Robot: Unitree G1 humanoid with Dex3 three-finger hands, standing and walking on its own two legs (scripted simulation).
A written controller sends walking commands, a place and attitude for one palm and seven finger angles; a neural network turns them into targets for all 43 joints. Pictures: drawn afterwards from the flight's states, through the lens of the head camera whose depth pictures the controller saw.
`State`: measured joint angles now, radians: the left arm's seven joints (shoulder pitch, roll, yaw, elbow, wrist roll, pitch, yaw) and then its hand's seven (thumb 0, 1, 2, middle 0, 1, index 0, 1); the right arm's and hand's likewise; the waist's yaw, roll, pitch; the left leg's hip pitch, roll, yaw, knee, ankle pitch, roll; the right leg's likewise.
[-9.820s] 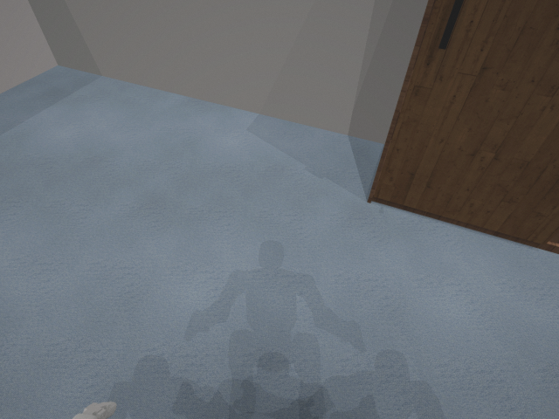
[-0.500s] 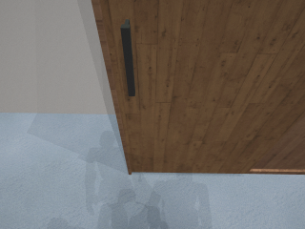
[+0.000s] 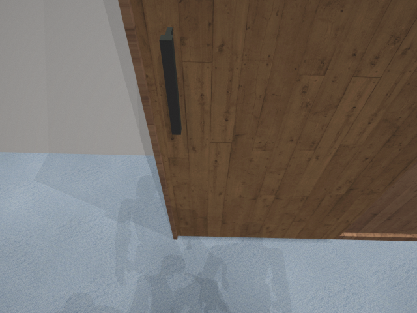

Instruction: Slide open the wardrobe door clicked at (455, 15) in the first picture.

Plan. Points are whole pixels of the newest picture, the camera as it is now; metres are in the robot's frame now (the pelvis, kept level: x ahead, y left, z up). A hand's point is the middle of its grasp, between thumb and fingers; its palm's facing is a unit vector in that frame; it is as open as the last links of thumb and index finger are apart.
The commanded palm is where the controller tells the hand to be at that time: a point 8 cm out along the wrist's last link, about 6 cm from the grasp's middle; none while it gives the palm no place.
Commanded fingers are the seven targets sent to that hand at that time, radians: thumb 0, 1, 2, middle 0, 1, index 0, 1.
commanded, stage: raise the hand with hooked fingers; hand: left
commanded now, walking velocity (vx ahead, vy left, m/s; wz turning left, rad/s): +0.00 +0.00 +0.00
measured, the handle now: (173, 86) +0.53 +0.12 +0.15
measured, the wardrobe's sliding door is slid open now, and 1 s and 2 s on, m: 0.00 0.00 0.00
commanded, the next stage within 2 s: none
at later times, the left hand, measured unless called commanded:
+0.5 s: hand out of the picture +0.10 +0.21 -0.02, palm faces +0.23 -0.97 -0.04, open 9.0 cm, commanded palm +0.11 +0.25 +0.01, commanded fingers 0.00 0.29 0.64 -0.24 -0.69 -0.24 -0.69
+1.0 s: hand (62, 259) +0.18 +0.25 +0.07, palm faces +0.09 -0.99 -0.07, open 12.0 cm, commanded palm +0.15 +0.30 +0.08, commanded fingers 0.00 -0.29 0.39 -0.28 -1.07 -0.28 -1.07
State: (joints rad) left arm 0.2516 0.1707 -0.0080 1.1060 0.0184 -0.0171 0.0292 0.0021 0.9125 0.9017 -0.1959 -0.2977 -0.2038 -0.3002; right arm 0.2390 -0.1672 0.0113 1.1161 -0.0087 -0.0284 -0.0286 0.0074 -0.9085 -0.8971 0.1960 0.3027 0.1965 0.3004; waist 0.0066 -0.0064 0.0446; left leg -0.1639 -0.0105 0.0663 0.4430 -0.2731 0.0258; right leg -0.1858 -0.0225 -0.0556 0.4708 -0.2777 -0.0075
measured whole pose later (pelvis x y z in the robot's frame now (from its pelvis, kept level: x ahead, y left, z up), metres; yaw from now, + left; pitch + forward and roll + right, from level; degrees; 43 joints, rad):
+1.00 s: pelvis -0.03 +0.00 -0.03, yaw +2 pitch +4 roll -2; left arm 0.29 0.31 0.33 -0.02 -0.35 -0.20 -0.34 0.00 -0.06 0.49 -0.26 -0.92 -0.27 -0.92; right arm 0.33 -0.29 0.02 0.62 0.05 -0.29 -0.09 0.02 -0.90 -0.90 0.20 0.30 0.20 0.30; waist 0.02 0.04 -0.04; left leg -0.46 0.02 0.03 0.78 -0.38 0.03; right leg -0.43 -0.01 -0.09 0.72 -0.35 -0.01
